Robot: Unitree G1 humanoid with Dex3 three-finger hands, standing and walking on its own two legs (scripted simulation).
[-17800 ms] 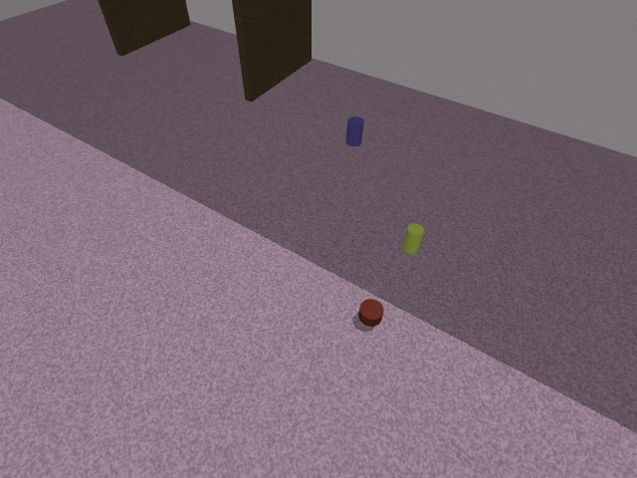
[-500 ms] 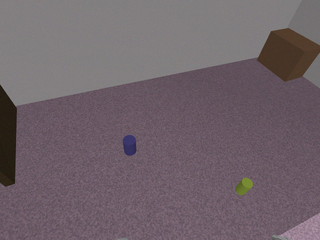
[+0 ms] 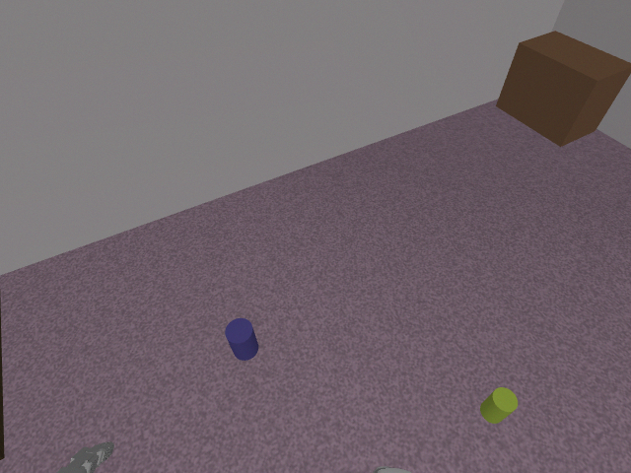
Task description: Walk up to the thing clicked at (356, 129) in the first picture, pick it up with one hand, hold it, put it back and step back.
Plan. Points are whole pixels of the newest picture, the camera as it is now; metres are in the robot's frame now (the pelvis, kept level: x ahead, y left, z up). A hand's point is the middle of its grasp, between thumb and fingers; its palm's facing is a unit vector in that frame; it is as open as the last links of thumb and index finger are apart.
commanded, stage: walk up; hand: left
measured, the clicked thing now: (242, 339) +0.63 +0.24 -0.69
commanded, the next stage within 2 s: none
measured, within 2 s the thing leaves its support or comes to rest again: neither
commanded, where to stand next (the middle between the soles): +0.28 +0.03 m, yaw +2 degrees
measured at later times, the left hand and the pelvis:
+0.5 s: hand (100, 446) +0.21 +0.32 -0.15, palm faces -0.08 -0.94 -0.33, open 7.4 cm; pelvis +0.16 +0.04 +0.01, yaw -1 degrees
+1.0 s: hand (156, 356) +0.34 +0.27 -0.14, palm faces -0.02 -0.94 -0.33, open 7.4 cm; pelvis +0.22 +0.02 +0.00, yaw +0 degrees
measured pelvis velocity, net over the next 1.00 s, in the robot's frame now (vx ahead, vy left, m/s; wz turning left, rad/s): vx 0.22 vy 0.02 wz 0.00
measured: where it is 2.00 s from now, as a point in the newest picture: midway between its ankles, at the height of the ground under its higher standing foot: (317, 471)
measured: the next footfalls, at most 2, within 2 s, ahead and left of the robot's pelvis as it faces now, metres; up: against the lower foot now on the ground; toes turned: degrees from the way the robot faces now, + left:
left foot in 0.30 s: +0.26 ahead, +0.15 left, +0.00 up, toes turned +2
right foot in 0.68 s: +0.34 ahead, -0.12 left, +0.00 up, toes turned -3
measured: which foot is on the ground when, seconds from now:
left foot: up 0.00-0.28, down 0.30-1.00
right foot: down 0.00-0.32, up 0.34-0.66, down 0.68-1.00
